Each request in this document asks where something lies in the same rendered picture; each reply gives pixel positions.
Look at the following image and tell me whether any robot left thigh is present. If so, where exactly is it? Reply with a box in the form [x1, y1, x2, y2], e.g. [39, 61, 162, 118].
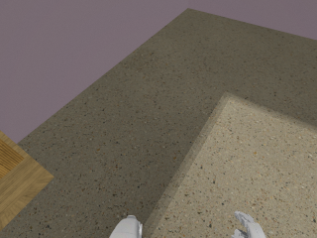
[109, 218, 143, 238]

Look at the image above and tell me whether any left robot shin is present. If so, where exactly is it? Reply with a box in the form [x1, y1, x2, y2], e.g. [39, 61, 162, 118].
[127, 215, 137, 219]

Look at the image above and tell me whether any cabinet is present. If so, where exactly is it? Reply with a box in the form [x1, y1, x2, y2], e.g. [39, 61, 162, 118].
[0, 130, 54, 231]

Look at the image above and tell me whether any right robot hand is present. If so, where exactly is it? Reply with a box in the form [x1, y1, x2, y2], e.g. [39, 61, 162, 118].
[231, 210, 266, 238]

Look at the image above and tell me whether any drawer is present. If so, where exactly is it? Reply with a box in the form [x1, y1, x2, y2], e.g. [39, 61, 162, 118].
[0, 139, 25, 179]

